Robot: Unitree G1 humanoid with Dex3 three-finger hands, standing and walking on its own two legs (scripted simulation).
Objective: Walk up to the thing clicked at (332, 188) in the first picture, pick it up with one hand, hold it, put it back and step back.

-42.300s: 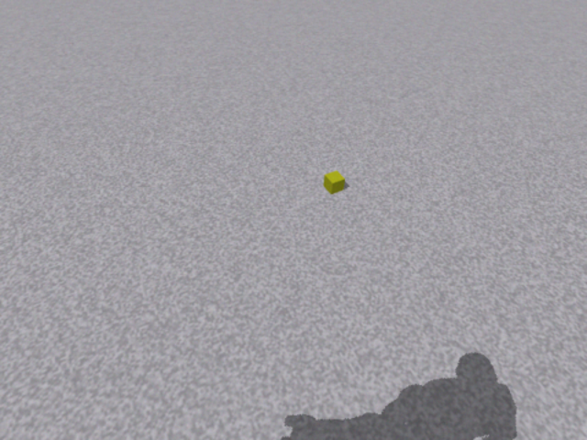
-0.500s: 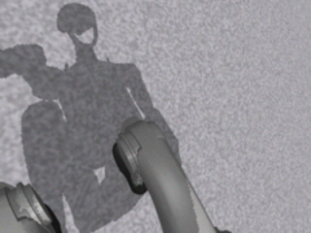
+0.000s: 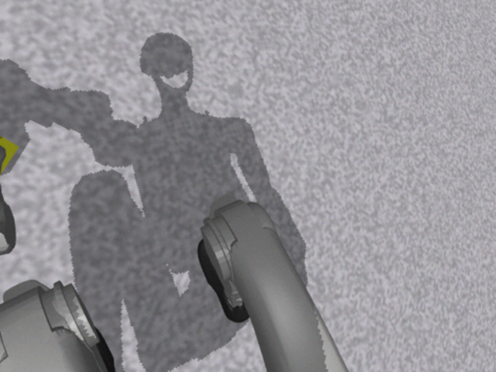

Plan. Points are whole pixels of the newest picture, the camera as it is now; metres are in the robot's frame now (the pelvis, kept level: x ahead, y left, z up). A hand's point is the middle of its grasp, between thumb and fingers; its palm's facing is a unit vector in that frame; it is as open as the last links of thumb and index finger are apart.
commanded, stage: settle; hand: left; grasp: from above
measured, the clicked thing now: out of the picture +0.53 +0.22 -0.29
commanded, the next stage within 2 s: lift in 0.78 s
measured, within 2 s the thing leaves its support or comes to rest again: neither
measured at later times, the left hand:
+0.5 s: hand out of the picture +0.53 +0.23 -0.17, palm faces -0.30 -0.27 -0.91, open 7.6 cm
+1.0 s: hand out of the picture +0.50 +0.24 -0.12, palm faces -0.33 -0.27 -0.90, open 6.4 cm
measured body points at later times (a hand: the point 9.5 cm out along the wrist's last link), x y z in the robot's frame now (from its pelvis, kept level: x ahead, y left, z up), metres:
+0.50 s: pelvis +0.00 -0.01 +0.00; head +0.27 +0.06 +0.35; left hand +0.54 +0.24 -0.11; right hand -0.01 -0.26 -0.08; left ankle +0.06 +0.14 -0.31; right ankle +0.13 -0.15 -0.31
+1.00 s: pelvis +0.00 -0.01 +0.02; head +0.24 +0.05 +0.40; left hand +0.52 +0.25 -0.06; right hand +0.01 -0.27 -0.08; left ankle +0.06 +0.14 -0.31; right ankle +0.13 -0.15 -0.31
